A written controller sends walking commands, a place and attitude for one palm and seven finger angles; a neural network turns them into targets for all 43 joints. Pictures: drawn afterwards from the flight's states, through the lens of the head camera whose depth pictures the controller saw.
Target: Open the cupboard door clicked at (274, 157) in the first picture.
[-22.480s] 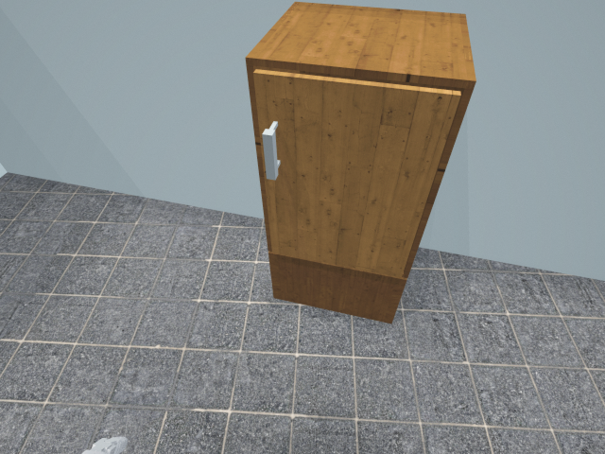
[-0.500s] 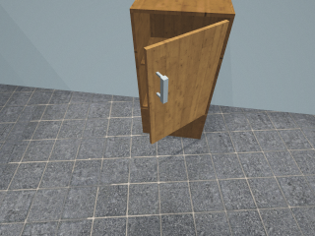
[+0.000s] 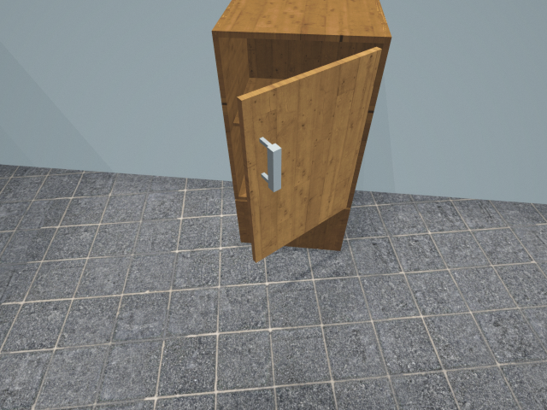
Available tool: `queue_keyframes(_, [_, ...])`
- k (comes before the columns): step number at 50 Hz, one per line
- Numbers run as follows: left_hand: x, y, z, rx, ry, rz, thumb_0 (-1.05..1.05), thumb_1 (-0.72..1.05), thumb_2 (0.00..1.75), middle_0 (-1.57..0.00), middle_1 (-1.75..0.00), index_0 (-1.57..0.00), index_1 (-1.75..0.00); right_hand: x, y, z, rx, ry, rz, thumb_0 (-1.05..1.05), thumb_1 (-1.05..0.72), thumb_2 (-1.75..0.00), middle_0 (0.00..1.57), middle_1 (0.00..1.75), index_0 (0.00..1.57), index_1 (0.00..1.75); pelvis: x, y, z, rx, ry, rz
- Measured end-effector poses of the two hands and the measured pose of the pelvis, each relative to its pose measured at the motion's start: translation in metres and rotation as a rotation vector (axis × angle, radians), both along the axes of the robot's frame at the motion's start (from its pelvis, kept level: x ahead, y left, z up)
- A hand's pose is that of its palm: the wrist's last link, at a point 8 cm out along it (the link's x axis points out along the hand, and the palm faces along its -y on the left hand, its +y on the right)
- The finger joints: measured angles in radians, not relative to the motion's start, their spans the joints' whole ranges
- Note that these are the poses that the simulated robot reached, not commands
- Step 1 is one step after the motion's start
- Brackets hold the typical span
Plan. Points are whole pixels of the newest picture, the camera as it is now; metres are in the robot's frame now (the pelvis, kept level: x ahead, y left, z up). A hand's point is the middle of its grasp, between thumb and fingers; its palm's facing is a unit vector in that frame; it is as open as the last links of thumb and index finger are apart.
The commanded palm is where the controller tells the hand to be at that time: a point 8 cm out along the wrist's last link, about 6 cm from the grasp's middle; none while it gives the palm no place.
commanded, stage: let the arm hang, fingers relaxed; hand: left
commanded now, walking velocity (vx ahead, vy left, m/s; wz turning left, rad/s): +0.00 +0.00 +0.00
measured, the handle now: (269, 164) +0.65 +0.05 -0.03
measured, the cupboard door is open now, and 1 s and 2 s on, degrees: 43 43 43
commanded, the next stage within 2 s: look to check the result in 0.02 s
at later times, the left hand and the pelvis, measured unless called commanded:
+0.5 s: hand out of the picture -0.03 +0.15 -0.17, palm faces +0.06 -0.98 -0.16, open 7.4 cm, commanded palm none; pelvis +0.00 +0.00 +0.00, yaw +0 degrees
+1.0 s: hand out of the picture +0.00 +0.16 -0.18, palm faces +0.01 -0.99 -0.17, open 7.4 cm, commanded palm none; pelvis +0.01 +0.00 -0.01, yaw -4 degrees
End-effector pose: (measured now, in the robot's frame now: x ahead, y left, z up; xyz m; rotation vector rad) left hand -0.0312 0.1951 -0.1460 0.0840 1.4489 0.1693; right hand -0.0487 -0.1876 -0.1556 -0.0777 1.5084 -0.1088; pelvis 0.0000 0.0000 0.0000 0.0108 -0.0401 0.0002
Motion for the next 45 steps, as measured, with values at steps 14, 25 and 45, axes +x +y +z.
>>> queue_keyframes(14, [-0.012, -0.001, 0.000, -0.001, 0.036, 0.009, 0.00, 0.91, 0.90, -0.20, -0.30, -0.20, -0.30, 0.012, -0.001, 0.000, -0.003, -0.020, 0.005, 0.00, -0.91, -0.90, 0.20, 0.30, 0.20, 0.30, 0.002, 0.000, 0.000, -0.001, 0.003, -0.002])
queue_keyframes(25, [-0.006, 0.001, 0.001, 0.003, 0.033, 0.002, 0.00, 0.91, 0.90, -0.20, -0.30, -0.20, -0.30, 0.013, 0.000, 0.000, 0.000, -0.014, 0.002, 0.00, -0.91, -0.90, 0.20, 0.30, 0.20, 0.30, 0.005, 0.000, 0.000, -0.002, 0.009, -0.004])
queue_keyframes(45, [0.016, 0.005, -0.002, 0.001, 0.025, -0.017, 0.00, 0.91, 0.90, -0.20, -0.30, -0.20, -0.30, 0.020, -0.004, -0.001, -0.023, -0.005, -0.024, 0.00, -0.91, -0.90, 0.20, 0.30, 0.20, 0.30, 0.011, 0.001, -0.003, -0.003, 0.019, -0.032])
